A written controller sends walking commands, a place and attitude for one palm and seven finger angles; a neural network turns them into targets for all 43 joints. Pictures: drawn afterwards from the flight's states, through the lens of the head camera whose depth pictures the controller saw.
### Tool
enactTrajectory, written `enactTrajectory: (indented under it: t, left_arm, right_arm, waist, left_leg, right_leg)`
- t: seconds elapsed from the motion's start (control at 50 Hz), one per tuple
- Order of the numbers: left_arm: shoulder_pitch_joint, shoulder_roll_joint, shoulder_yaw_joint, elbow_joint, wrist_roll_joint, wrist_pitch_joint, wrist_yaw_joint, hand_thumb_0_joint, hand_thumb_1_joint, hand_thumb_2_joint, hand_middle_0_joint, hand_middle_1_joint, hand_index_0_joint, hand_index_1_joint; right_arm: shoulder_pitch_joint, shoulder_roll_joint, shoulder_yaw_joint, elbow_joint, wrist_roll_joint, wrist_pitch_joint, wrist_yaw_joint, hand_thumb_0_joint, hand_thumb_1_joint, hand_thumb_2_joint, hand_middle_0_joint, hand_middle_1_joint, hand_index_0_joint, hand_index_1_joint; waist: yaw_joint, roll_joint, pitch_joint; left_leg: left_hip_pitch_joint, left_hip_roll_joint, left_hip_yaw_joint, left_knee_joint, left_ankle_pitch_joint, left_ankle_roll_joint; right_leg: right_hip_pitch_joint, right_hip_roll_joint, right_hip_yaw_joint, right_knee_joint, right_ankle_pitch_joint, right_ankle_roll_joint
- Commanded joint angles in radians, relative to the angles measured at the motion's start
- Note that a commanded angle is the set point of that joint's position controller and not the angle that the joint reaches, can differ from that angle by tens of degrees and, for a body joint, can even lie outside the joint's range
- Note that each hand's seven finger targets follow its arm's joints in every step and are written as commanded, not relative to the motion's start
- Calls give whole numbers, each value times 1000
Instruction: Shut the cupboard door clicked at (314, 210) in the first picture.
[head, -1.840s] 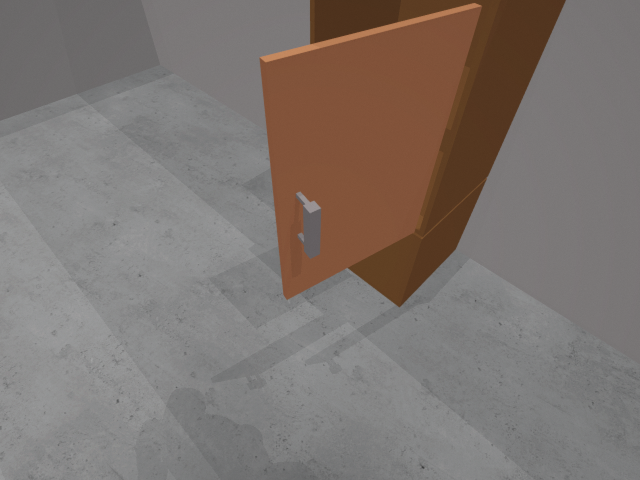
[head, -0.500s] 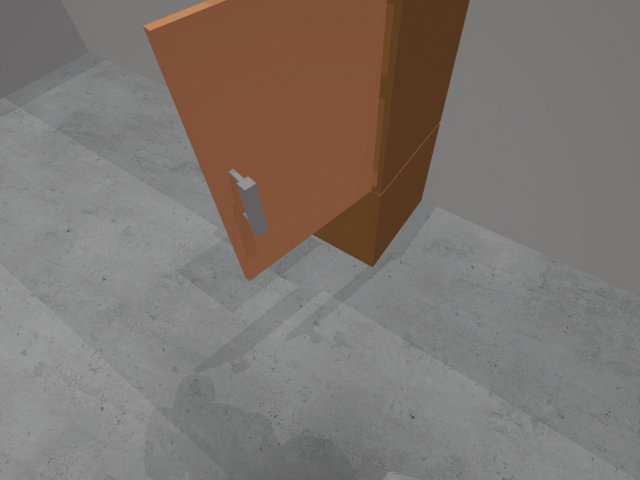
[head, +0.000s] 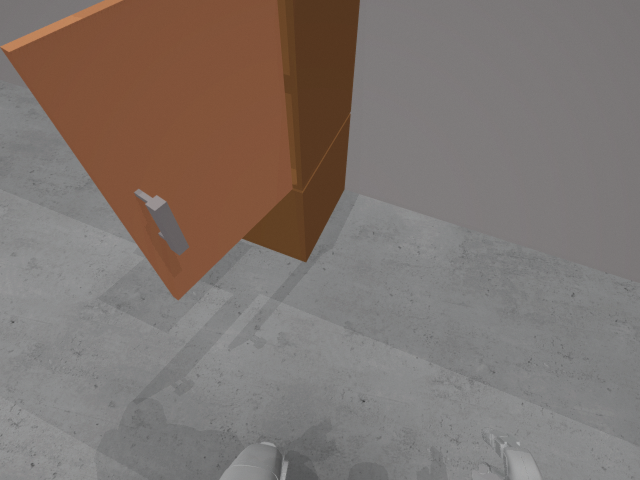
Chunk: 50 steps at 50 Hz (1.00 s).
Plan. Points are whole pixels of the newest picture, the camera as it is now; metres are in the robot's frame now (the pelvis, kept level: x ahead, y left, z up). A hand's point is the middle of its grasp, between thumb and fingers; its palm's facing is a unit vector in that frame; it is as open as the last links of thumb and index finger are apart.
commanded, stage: walk to a spot facing it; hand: left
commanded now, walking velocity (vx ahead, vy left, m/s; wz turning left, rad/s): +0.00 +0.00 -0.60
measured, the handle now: (161, 221) +0.49 +0.34 -0.08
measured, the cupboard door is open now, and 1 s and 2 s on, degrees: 77 77 77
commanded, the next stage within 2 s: turn to face it in 2.00 s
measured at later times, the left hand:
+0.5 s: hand (200, 440) +0.17 +0.20 -0.17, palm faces -0.34 -0.91 -0.24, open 7.4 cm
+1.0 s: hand (232, 457) +0.15 +0.15 -0.17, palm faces -0.49 -0.85 -0.18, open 7.4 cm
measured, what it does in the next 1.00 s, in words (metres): steps on the spot, turning right: left foot, then right foot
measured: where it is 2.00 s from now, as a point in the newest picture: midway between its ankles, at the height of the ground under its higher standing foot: (435, 439)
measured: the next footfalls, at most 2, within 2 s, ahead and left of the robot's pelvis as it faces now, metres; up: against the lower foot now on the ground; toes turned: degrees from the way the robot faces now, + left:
left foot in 0.14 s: +0.05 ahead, +0.15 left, +0.00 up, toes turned -7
right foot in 0.56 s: -0.02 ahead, -0.10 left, +0.00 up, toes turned -26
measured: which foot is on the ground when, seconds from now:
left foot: up 0.00-0.12, down 0.14-0.56, up 0.58-1.00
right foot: down 0.00-0.12, up 0.14-0.54, down 0.56-1.00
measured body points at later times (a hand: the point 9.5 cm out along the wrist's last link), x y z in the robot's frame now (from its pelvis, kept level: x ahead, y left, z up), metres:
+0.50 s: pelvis -0.01 +0.03 -0.01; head +0.05 +0.02 +0.44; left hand +0.19 +0.25 -0.15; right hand -0.07 -0.22 -0.15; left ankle +0.01 +0.15 -0.74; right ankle -0.05 -0.10 -0.71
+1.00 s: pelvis +0.03 +0.00 +0.00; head +0.07 -0.01 +0.45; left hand +0.18 +0.19 -0.16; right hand -0.02 -0.27 -0.13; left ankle +0.12 +0.09 -0.72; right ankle -0.06 -0.08 -0.74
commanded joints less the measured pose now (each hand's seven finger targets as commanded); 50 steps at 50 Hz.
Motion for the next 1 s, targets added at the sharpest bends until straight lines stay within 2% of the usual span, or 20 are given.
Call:
enactTrajectory:
  t: [0.0, 0.06, 0.08, 0.1, 0.12, 0.14, 0.18, 0.24, 0.42, 0.46, 0.5, 0.52, 0.54, 0.56, 0.64, 0.68, 0.78, 0.9, 0.94, 0.98]
  left_arm:
    - [38, 224, 56, -71, 3, -11, 12, 0, 900, 900, -200, -300, -200, -300]
    - [-29, 217, 52, -86, -6, -8, 12, 0, 900, 900, -200, -300, -200, -300]
    - [-35, 185, 45, -96, -13, -6, 10, 0, 900, 900, -200, -300, -200, -300]
    - [-8, 131, 33, -112, -24, -5, -2, 0, 900, 900, -200, -300, -200, -300]
    - [-56, 159, 33, -121, -8, -4, -9, 0, 900, 900, -200, -300, -200, -300]
    - [-53, 173, 37, -131, -3, -4, -15, 0, 900, 900, -200, -300, -200, -300]
    - [-31, 159, 46, -89, 6, 4, -27, 0, 900, 900, -200, -300, -200, -300]
    - [-22, 140, 36, -86, -3, 15, -41, 0, 900, 900, -200, -300, -200, -300]
    - [-176, 109, 4, -120, -7, 13, -50, 0, 900, 900, -200, -300, -200, -300]
    - [-157, 121, 4, -116, -10, 10, -47, 0, 900, 900, -200, -300, -200, -300]
    - [-69, 150, 14, -89, -8, 0, -43, 0, 900, 900, -200, -300, -200, -300]
    - [17, 232, 29, -63, 0, -12, -31, 0, 900, 900, -200, -300, -200, -300]
    - [79, 348, 56, -46, 4, -19, -12, 0, 900, 900, -200, -300, -200, -300]
    - [100, 343, 50, -36, -13, -14, 3, 0, 900, 900, -200, -300, -200, -300]
    - [-72, 222, 30, -91, -14, -13, 17, 0, 900, 900, -200, -300, -200, -300]
    - [-64, 219, 29, -97, -13, -19, 8, 0, 900, 900, -200, -300, -200, -300]
    - [-13, 228, 38, -83, -7, -40, -9, 0, 900, 900, -200, -300, -200, -300]
    - [17, 233, 49, -71, 0, -53, -17, 0, 900, 900, -200, -300, -200, -300]
    - [7, 218, 49, -67, 0, -53, -18, 0, 900, 900, -200, -300, -200, -300]
    - [-46, 182, 44, -82, -8, -51, -22, 0, 900, 900, -200, -300, -200, -300]
  right_arm:
    - [13, -76, -14, -93, 9, -39, -9, 0, -900, -900, 200, 300, 200, 300]
    - [144, -92, -16, -63, 14, -54, -17, 0, -900, -900, 200, 300, 200, 300]
    - [187, -134, -20, -51, 10, -64, -22, 0, -900, -900, 200, 300, 200, 300]
    - [199, -231, -36, -61, -5, -72, -26, 0, -900, -900, 200, 300, 200, 300]
    - [214, -254, -37, -68, -11, -61, -31, 0, -900, -900, 200, 300, 200, 300]
    - [170, -226, -25, -91, -17, -56, -32, 0, -900, -900, 200, 300, 200, 300]
    - [140, -167, -2, -89, -25, -63, -34, 0, -900, -900, 200, 300, 200, 300]
    - [140, -152, 6, -93, -20, -66, -31, 0, -900, -900, 200, 300, 200, 300]
    - [295, -201, -22, -25, -25, -59, -12, 0, -900, -900, 200, 300, 200, 300]
    - [282, -212, -27, -28, -25, -57, -7, 0, -900, -900, 200, 300, 200, 300]
    - [250, -217, -33, -33, -16, -55, -4, 0, -900, -900, 200, 300, 200, 300]
    - [255, -175, -26, -46, -3, -53, 4, 0, -900, -900, 200, 300, 200, 300]
    - [197, -88, -1, -102, -4, -50, 9, 0, -900, -900, 200, 300, 200, 300]
    - [177, -131, -3, -95, -5, -33, -4, 0, -900, -900, 200, 300, 200, 300]
    - [187, -118, -13, -47, -11, -20, 6, 0, -900, -900, 200, 300, 200, 300]
    - [177, -108, -16, -44, -17, -15, 17, 0, -900, -900, 200, 300, 200, 300]
    - [117, -108, -28, -73, -21, -33, 32, 0, -900, -900, 200, 300, 200, 300]
    - [73, -90, -26, -112, -12, -71, 36, 0, -900, -900, 200, 300, 200, 300]
    - [116, -80, -24, -101, -9, -87, 31, 0, -900, -900, 200, 300, 200, 300]
    - [265, -112, -25, -51, -8, -105, 14, 0, -900, -900, 200, 300, 200, 300]
  waist:
    - [-10, -96, -168]
    - [-76, -82, -216]
    - [-93, -8, -231]
    - [-89, 272, -231]
    - [-97, 244, -169]
    - [-69, 136, -122]
    - [-34, 181, -108]
    - [-24, 191, -131]
    - [-105, 254, -127]
    - [-88, 260, -138]
    - [-30, 185, -168]
    - [7, -21, -234]
    - [43, -347, -229]
    - [53, -272, -229]
    - [-34, -177, -164]
    - [-37, -118, -125]
    - [-20, -108, -59]
    - [-11, -128, -51]
    - [-33, -123, -75]
    - [-109, -43, -118]
  left_leg:
    - [32, -19, -4, -162, -17, 21]
    - [283, -9, -6, -453, 131, 32]
    - [445, 84, -86, -576, 163, 61]
    - [559, 362, -364, -680, 214, 155]
    - [447, 494, -435, -673, 354, 248]
    - [349, 487, -369, -654, 414, 280]
    - [316, 354, -186, -614, 604, 226]
    - [351, 273, -10, -580, 663, 187]
    - [383, 313, 89, -519, 693, 187]
    - [355, 329, 90, -489, 664, 173]
    - [265, 299, 148, -356, 556, 105]
    - [109, 233, 223, -173, 347, 43]
    - [-157, 76, 249, 93, -239, -8]
    - [-169, 87, 88, 200, -256, 3]
    - [-149, 113, 55, 228, -16, -20]
    - [-115, 92, 75, 195, 31, -26]
    - [-144, 73, 69, 76, 55, -21]
    - [-38, 29, 69, -154, -1, 2]
    - [99, 4, 76, -297, 20, 11]
    - [445, 11, 82, -506, 97, 20]
  right_leg:
    - [133, -275, 351, -72, 370, -127]
    - [15, -220, 307, 6, 313, -51]
    - [-129, -141, 233, 75, 149, 0]
    - [-328, -3, 56, 264, -277, 61]
    - [-346, -40, -63, 477, -427, 102]
    - [-327, -89, -65, 581, -386, 117]
    - [-322, -97, -82, 719, -290, 134]
    - [-324, -123, -138, 734, -211, 145]
    - [-161, -135, -257, 324, -238, 115]
    - [-83, -128, -256, 225, -223, 95]
    - [115, -128, -257, 4, -5, 71]
    - [328, -270, -95, -82, 230, 22]
    - [408, -520, 250, -95, 626, -88]
    - [355, -531, 221, -77, 653, -146]
    - [237, -354, 83, -100, 348, -104]
    - [153, -325, 98, -156, 131, -97]
    - [120, -319, 206, -256, -268, -125]
    - [69, -317, 286, -245, -310, -154]
    - [21, -287, 282, -184, -255, -135]
    - [-197, -197, 192, -53, -252, -69]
